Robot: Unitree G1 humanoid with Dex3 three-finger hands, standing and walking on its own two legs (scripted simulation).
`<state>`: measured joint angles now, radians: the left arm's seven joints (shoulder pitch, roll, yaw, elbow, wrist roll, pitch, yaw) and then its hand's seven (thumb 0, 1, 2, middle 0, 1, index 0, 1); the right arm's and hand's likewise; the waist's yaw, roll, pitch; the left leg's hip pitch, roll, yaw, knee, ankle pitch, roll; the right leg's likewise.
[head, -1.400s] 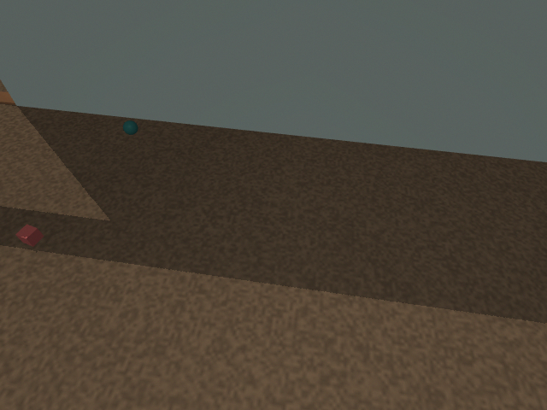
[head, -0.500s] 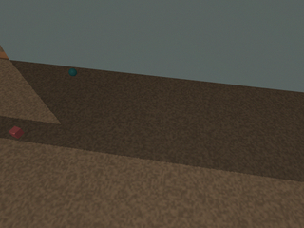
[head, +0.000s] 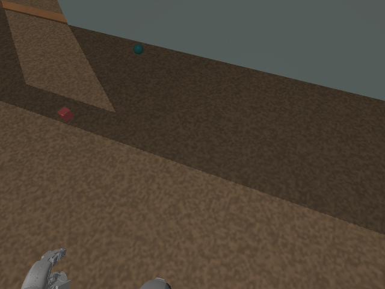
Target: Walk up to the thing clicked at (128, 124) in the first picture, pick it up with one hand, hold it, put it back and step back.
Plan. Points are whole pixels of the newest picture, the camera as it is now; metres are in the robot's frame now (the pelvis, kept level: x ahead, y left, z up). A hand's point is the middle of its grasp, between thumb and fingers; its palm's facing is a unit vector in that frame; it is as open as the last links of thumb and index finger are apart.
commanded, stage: walk up
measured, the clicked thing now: (138, 49) +1.86 +0.41 -0.72
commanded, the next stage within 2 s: none
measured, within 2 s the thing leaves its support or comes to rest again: neither
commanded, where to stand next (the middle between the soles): +0.08 +0.02 m, yaw +43 degrees
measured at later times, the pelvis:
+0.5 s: pelvis +0.01 +0.00 -0.01, yaw +22 degrees
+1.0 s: pelvis +0.02 -0.03 +0.00, yaw +37 degrees
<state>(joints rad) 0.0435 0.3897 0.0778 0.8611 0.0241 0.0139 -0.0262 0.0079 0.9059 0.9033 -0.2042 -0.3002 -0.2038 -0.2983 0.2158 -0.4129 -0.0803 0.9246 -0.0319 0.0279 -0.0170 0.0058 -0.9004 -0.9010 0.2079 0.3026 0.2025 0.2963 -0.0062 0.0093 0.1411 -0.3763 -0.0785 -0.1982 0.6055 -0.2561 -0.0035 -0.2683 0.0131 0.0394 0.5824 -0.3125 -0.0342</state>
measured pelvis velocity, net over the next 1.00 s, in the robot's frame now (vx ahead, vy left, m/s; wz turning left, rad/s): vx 0.02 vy -0.03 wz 0.64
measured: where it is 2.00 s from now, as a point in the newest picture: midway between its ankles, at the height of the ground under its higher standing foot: outside the picture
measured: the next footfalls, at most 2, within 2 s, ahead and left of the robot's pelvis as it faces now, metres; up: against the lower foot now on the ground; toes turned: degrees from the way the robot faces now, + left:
left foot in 0.34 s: +0.04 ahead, +0.14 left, +0.00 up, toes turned +18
right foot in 0.68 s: +0.16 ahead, -0.09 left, +0.00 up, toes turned +39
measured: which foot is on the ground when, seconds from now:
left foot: up 0.00-0.32, down 0.34-0.70, up 0.72-1.00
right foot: down 0.00-0.36, up 0.38-0.66, down 0.68-1.00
